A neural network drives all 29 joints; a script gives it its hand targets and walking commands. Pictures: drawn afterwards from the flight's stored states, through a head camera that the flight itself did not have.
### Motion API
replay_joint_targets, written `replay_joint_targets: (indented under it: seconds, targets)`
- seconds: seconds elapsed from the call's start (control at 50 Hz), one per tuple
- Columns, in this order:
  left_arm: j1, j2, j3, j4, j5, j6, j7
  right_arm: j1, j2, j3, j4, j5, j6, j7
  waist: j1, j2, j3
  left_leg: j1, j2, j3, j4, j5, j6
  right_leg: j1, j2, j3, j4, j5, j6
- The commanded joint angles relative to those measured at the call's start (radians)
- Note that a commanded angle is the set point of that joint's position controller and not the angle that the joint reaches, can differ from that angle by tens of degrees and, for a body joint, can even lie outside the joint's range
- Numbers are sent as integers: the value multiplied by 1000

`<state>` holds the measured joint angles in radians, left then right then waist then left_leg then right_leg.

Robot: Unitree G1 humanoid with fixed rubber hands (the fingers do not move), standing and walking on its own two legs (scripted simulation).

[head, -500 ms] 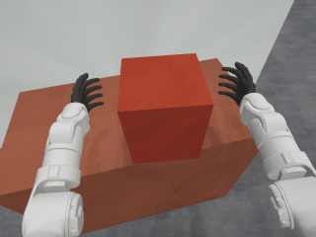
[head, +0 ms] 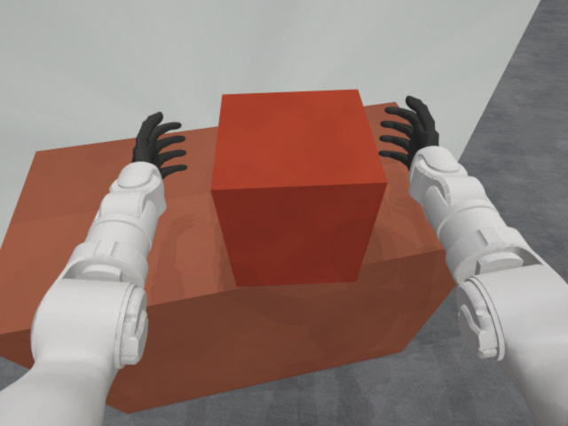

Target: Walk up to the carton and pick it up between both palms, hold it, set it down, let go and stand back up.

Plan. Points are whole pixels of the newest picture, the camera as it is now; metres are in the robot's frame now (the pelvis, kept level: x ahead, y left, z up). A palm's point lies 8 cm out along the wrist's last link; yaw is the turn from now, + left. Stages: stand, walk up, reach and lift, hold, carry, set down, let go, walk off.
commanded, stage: reach and lift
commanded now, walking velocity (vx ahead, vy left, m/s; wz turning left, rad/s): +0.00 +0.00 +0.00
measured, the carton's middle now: (293, 194) +0.48 +0.01 +0.04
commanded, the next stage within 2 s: none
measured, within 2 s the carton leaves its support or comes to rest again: neither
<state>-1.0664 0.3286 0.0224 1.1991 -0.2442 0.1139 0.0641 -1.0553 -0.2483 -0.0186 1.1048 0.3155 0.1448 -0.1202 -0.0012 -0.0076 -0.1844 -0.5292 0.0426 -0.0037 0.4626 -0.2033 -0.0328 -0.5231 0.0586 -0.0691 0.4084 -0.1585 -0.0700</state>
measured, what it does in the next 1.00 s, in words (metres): stands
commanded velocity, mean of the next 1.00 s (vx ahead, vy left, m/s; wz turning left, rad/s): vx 0.00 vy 0.00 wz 0.00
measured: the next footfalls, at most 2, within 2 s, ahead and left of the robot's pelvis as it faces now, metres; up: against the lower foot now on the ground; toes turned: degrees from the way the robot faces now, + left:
none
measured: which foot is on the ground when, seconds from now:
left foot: down 0.00-1.00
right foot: down 0.00-1.00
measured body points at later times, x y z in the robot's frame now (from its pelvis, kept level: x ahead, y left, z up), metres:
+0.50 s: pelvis +0.00 +0.00 -0.01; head +0.09 +0.01 +0.43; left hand +0.47 +0.19 +0.04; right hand +0.47 -0.17 +0.06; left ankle +0.00 +0.14 -0.74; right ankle +0.01 -0.07 -0.74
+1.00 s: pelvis +0.02 +0.01 +0.00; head +0.10 +0.01 +0.45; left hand +0.47 +0.16 +0.06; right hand +0.46 -0.15 +0.07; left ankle +0.00 +0.14 -0.74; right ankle +0.01 -0.07 -0.74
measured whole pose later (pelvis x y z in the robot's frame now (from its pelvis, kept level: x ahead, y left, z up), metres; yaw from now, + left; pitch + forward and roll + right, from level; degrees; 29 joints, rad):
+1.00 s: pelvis +0.02 +0.01 +0.00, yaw +0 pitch +15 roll +0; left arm -0.90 0.05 0.42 1.19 0.23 -0.23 0.08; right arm -0.85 0.00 -0.48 1.03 -0.28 -0.21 -0.05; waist -0.02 0.01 -0.10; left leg -0.47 0.02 0.01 0.43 -0.21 -0.01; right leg -0.48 0.03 -0.05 0.40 -0.18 -0.04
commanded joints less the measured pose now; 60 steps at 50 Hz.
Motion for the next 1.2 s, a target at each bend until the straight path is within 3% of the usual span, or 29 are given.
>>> replay_joint_targets:
  seconds: [0.0,0.2,0.36,0.56,0.7,0.76,0.82,0.9,0.94,1.06,1.18]
  targets:
    - [-624,171,0,-175,1,-128,-4,-558,-195,-52,-177,-28,-100,1,-14,71,-750,220,-28,22,36,390,-36,400,-40,43,49,482,86]
    - [-591,140,-10,-57,5,-294,-18,-504,-142,-48,-163,-66,-211,18,-8,46,-809,71,-32,32,57,354,-30,443,-59,55,119,539,101]
    - [-586,119,-2,-51,6,-391,-9,-485,-116,-34,-195,-73,-281,21,-7,30,-904,-3,-36,35,86,342,-26,462,-66,70,177,570,107]
    - [-556,53,57,-116,73,-391,5,-449,-90,-59,-218,-107,-316,11,-8,37,-971,55,-38,30,131,458,-47,441,-54,69,205,674,104]
    - [-506,-31,134,-155,185,-361,2,-413,-23,-103,-216,-177,-326,5,-9,39,-910,111,-38,33,120,520,-54,470,-49,66,180,729,103]
    - [-492,-110,185,-164,253,-359,-11,-395,64,-143,-209,-253,-334,21,-7,22,-849,115,-41,39,89,507,-48,509,-54,64,162,732,109]
    - [-481,-259,249,-172,372,-368,-40,-376,230,-210,-202,-393,-354,56,-12,17,-775,134,-43,49,47,499,-38,568,-64,61,137,740,115]
    - [-472,-647,229,-140,517,-395,-114,-356,642,-246,-171,-619,-391,171,-14,52,-682,220,-35,61,-11,493,-34,597,-74,38,86,713,104]
    - [-407,-720,234,-109,551,-395,-131,-311,710,-265,-165,-690,-408,216,-6,49,-633,262,-24,68,-31,499,-32,602,-71,20,65,698,99]
    - [-331,-686,281,-118,580,-347,-119,-252,701,-311,-146,-763,-409,241,12,-1,-490,266,-8,97,-73,437,-12,608,-65,3,33,627,109]
    - [-342,-702,271,-177,565,-330,-110,-251,757,-281,-171,-778,-400,243,25,-28,-522,257,-10,109,-74,449,6,638,-73,9,50,686,121]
